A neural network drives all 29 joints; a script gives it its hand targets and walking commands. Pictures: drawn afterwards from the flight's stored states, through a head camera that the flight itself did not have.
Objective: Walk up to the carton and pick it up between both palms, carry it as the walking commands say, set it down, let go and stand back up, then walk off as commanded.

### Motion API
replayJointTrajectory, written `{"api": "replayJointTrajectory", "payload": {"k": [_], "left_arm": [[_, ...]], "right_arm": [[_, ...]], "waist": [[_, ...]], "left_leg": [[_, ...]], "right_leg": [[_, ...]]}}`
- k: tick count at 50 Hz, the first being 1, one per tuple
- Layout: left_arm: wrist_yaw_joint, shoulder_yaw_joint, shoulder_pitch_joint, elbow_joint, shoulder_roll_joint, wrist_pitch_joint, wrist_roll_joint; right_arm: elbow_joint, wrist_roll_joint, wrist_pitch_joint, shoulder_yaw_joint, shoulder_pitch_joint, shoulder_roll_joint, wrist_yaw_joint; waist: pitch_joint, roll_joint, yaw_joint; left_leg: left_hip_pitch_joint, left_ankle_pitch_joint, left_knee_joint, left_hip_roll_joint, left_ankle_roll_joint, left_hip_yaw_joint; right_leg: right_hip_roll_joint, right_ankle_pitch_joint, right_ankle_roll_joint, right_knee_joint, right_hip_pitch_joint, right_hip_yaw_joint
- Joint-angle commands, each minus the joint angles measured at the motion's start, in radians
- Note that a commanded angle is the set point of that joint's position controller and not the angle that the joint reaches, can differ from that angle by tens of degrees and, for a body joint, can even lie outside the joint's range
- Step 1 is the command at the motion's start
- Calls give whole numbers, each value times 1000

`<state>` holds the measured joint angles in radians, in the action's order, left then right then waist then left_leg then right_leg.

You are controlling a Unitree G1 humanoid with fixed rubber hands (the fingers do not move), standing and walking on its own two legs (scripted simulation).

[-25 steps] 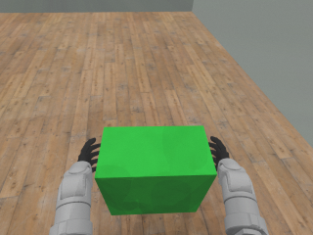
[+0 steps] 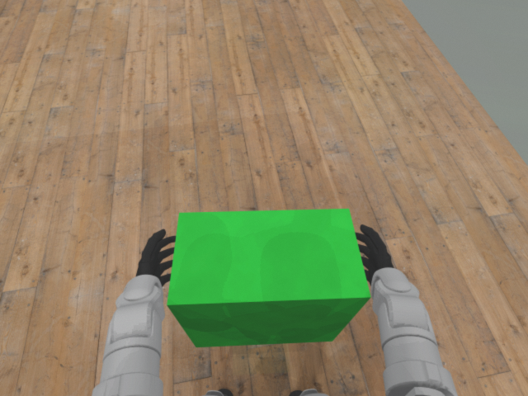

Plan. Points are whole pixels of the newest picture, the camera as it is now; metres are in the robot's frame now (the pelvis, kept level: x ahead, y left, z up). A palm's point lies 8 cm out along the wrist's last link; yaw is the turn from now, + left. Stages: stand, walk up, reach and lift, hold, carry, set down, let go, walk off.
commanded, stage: set down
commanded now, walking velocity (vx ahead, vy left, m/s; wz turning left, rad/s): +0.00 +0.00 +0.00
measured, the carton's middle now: (265, 284) +0.31 +0.00 -0.12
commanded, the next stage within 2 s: none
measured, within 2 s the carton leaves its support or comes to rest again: neither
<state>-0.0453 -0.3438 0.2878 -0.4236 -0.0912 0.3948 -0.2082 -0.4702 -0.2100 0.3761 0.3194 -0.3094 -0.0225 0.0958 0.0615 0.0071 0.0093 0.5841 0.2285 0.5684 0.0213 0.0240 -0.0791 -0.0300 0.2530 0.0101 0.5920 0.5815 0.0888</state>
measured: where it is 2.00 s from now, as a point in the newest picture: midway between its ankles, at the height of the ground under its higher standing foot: outside the picture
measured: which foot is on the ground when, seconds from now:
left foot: down 0.00-1.00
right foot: down 0.00-1.00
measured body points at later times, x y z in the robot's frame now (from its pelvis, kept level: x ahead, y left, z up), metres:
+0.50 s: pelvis -0.04 +0.00 -0.07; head +0.14 +0.00 +0.34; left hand +0.34 +0.19 -0.14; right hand +0.35 -0.18 -0.14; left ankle +0.02 +0.13 -0.73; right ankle +0.01 -0.12 -0.73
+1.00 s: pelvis -0.06 +0.00 -0.14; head +0.17 +0.00 +0.25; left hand +0.37 +0.18 -0.23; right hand +0.39 -0.19 -0.22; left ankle +0.02 +0.13 -0.73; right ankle +0.01 -0.12 -0.73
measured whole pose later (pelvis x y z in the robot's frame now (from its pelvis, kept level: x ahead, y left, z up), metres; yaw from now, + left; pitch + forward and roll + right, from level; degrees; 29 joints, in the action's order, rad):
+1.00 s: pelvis -0.06 +0.00 -0.14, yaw +0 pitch +42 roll +1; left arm 0.02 -0.43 0.68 -0.54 -0.03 0.33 -0.14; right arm -0.65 -0.15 0.33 0.39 -0.76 0.09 0.07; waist 0.25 0.00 0.00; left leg 1.62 0.39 1.27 0.07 0.05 -0.08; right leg -0.07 0.41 0.04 1.29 1.61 0.10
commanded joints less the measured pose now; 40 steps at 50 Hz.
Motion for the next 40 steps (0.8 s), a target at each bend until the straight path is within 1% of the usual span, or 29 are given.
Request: {"api": "replayJointTrajectory", "payload": {"k": [1, 8, 15, 22, 28, 32, 40], "left_arm": [[-244, 576, 520, 34, -828, -67, 161], [-274, 514, 584, -43, -812, -77, 128], [-278, 486, 683, -83, -843, -84, 119], [-261, 531, 784, -58, -899, -81, 157], [-245, 560, 868, -46, -928, -65, 181], [-233, 567, 917, -50, -936, -59, 190], [-211, 549, 985, -74, -916, -66, 199]], "right_arm": [[40, 157, -45, -585, -465, -903, 207], [-20, 121, -50, -520, -509, -906, 194], [-43, 131, -61, -505, -636, -910, 209], [-38, 170, -64, -530, -766, -915, 238], [-62, 178, -54, -518, -854, -899, 260], [-96, 176, -50, -495, -896, -890, 273], [-151, 183, -53, -461, -951, -870, 276]], "waist": [[583, -48, 10], [577, -30, -18], [669, -18, -10], [846, -8, -4], [910, 0, -14], [928, 7, -19], [973, 3, -17]], "left_leg": [[-147, -353, 35, 93, -14, 42], [23, -251, 119, 96, -24, 45], [170, -195, 227, 98, -22, 60], [229, -179, 336, 98, -11, 75], [266, -109, 398, 98, -5, 80], [290, -71, 434, 100, -2, 82], [382, -57, 513, 106, 2, 94]], "right_leg": [[-60, -470, -3, 17, -261, -18], [-61, -358, -4, 81, -114, -31], [-70, -278, -4, 188, 30, -55], [-82, -219, -7, 304, 188, -83], [-93, -110, -16, 376, 336, -103], [-99, -61, -23, 419, 428, -112], [-107, -44, -20, 503, 547, -122]]}}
